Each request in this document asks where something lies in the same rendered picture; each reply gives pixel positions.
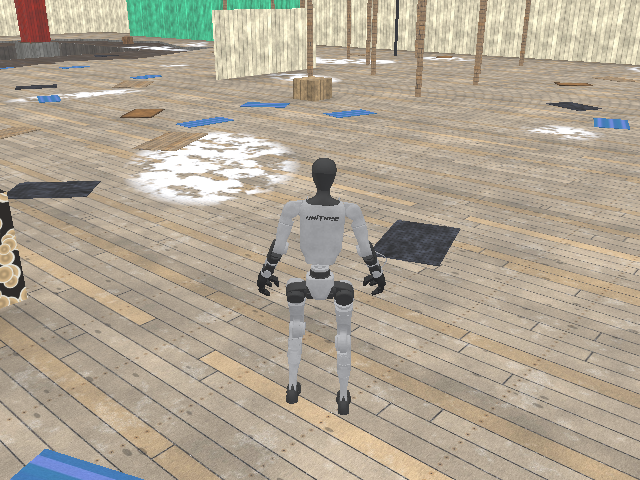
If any humanoid robot torso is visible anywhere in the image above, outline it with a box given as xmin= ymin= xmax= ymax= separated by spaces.
xmin=299 ymin=196 xmax=345 ymax=300

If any left robot upper arm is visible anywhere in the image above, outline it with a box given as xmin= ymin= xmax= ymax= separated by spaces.
xmin=272 ymin=200 xmax=302 ymax=255

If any robot right hand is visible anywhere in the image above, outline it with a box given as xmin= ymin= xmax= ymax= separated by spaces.
xmin=363 ymin=273 xmax=386 ymax=296

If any robot left shin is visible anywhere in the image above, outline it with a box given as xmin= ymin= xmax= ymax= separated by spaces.
xmin=287 ymin=321 xmax=303 ymax=391

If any right robot upper arm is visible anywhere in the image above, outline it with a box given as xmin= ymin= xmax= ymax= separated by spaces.
xmin=343 ymin=202 xmax=372 ymax=257

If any left robot forearm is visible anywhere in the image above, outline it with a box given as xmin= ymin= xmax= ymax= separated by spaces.
xmin=261 ymin=239 xmax=282 ymax=278

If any robot left hand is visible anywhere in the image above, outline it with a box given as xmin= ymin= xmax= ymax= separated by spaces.
xmin=257 ymin=271 xmax=279 ymax=296

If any right robot forearm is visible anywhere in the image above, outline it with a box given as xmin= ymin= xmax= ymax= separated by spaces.
xmin=362 ymin=241 xmax=383 ymax=278

